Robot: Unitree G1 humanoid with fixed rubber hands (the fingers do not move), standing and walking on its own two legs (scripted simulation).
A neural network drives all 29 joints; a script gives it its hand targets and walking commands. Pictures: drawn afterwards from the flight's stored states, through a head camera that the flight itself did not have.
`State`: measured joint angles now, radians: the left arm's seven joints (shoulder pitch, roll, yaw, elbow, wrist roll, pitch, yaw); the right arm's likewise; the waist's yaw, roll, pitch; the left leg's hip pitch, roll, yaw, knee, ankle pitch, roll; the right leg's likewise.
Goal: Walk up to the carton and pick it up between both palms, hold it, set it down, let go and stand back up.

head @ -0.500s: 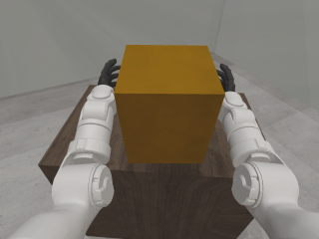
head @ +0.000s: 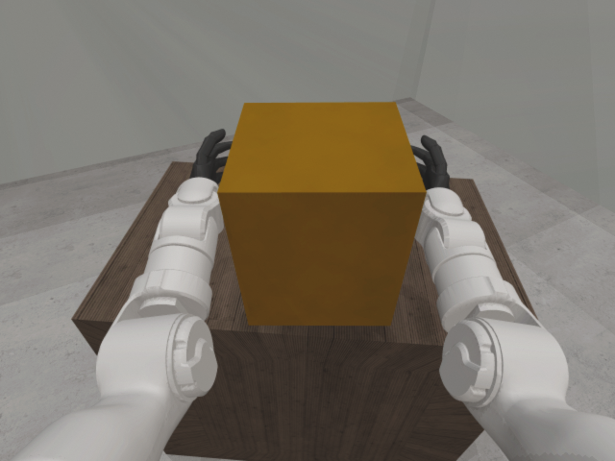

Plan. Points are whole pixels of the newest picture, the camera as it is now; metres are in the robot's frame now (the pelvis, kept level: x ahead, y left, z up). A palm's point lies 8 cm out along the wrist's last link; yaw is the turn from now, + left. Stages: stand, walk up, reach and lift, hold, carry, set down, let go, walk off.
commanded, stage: set down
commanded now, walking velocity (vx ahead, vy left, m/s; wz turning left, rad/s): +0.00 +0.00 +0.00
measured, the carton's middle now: (319, 217) +0.42 -0.01 +0.14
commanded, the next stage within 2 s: none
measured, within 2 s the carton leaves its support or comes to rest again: neither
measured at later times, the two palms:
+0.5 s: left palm (204, 195) +0.43 +0.15 +0.17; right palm (420, 204) +0.41 -0.15 +0.16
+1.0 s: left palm (202, 197) +0.45 +0.15 +0.15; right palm (410, 209) +0.42 -0.14 +0.15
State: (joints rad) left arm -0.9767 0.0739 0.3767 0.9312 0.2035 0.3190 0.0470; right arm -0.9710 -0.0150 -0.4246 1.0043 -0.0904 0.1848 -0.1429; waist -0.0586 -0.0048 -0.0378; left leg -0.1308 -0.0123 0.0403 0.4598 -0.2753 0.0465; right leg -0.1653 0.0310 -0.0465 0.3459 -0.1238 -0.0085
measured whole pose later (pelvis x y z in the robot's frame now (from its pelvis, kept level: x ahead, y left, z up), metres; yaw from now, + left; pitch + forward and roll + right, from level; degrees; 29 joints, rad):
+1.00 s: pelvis +0.02 +0.01 +0.00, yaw +0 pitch -2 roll -2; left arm -0.98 0.10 0.43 1.08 0.21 0.19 0.00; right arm -0.92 0.09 -0.64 1.00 -0.30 0.11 -0.12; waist -0.06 0.00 -0.03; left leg -0.13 -0.01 0.04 0.46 -0.30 0.05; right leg -0.17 0.03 -0.05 0.35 -0.15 0.01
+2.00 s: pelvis +0.02 +0.01 +0.00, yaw +0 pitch -1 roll -2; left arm -0.98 0.10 0.48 1.14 0.28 0.08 -0.04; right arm -0.85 0.15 -0.73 0.93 -0.42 0.02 -0.10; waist -0.06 0.00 0.02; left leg -0.13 -0.01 0.04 0.46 -0.31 0.05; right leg -0.17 0.03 -0.05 0.35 -0.15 0.00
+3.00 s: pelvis +0.02 +0.01 +0.00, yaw +0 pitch -1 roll -2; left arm -0.95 0.09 0.52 1.15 0.33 0.02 -0.07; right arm -0.82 0.18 -0.76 0.92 -0.47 -0.04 -0.08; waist -0.06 0.00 0.03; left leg -0.13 -0.01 0.04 0.46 -0.31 0.05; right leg -0.17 0.03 -0.05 0.35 -0.16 0.00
